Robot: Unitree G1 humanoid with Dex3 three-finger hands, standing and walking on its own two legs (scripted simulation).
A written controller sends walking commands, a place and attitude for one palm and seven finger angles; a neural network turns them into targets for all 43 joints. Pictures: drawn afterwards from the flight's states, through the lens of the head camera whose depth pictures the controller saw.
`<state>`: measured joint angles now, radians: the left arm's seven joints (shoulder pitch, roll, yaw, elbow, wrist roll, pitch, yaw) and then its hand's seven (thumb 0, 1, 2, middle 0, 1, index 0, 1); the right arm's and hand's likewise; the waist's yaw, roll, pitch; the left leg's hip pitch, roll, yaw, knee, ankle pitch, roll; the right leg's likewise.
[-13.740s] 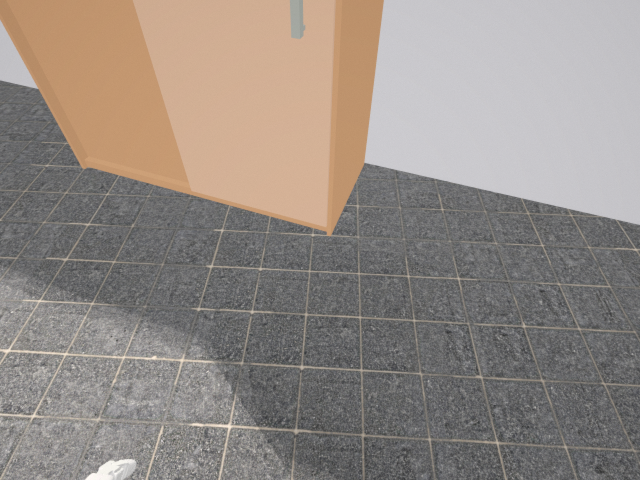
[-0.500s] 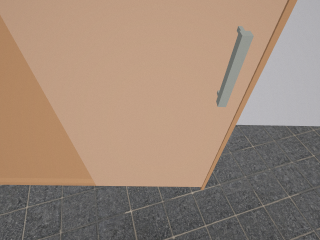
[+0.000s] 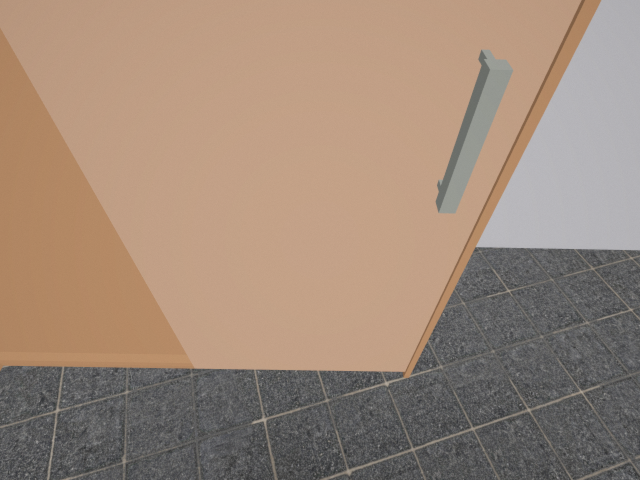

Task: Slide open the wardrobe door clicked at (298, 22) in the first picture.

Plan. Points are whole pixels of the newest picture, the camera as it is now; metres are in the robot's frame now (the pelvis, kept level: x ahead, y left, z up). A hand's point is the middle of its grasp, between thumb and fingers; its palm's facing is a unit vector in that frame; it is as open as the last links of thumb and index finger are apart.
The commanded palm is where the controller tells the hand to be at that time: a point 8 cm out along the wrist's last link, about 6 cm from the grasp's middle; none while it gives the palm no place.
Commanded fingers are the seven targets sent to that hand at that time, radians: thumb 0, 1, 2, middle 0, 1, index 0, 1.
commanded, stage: look again from close up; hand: right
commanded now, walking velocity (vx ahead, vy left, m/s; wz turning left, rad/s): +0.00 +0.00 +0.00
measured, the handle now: (463, 138) +0.52 -0.17 +0.17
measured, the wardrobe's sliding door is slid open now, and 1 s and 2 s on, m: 0.00 0.00 0.00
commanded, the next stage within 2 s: raise the hand with hooked fingers in 0.22 s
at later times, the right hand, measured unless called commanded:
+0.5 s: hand (501, 444) +0.18 -0.20 -0.02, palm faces +0.26 +0.96 -0.10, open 7.5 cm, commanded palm +0.11 -0.24 -0.04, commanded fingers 0.00 -0.67 -0.80 0.22 0.45 0.22 0.45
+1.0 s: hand (534, 430) +0.19 -0.22 +0.03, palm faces -0.04 +1.00 -0.06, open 10.2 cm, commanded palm +0.15 -0.28 +0.04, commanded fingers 0.00 -0.08 -0.55 0.26 0.82 0.26 0.82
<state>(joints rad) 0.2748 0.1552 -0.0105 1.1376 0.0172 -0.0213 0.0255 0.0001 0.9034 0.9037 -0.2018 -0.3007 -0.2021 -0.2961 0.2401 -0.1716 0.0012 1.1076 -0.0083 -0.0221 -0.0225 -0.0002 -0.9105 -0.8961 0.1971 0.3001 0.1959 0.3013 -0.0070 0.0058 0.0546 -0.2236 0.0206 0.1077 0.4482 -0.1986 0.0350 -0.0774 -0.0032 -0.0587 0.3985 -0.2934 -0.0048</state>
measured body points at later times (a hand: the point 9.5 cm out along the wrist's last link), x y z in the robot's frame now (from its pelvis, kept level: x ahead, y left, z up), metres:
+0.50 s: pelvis -0.01 +0.00 -0.01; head -0.01 +0.02 +0.44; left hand +0.09 +0.24 -0.13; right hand +0.16 -0.25 -0.01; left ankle +0.03 +0.10 -0.74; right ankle -0.05 -0.11 -0.74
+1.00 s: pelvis -0.02 -0.01 -0.04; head +0.01 -0.02 +0.40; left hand +0.17 +0.19 -0.11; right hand +0.18 -0.27 +0.03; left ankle +0.03 +0.10 -0.74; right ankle -0.05 -0.11 -0.74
